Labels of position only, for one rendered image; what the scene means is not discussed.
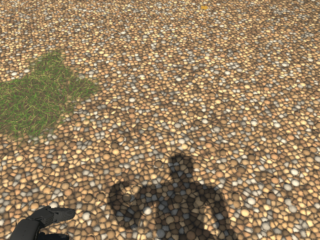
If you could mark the left robot hand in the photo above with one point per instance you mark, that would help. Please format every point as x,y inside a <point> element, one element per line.
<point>28,229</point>

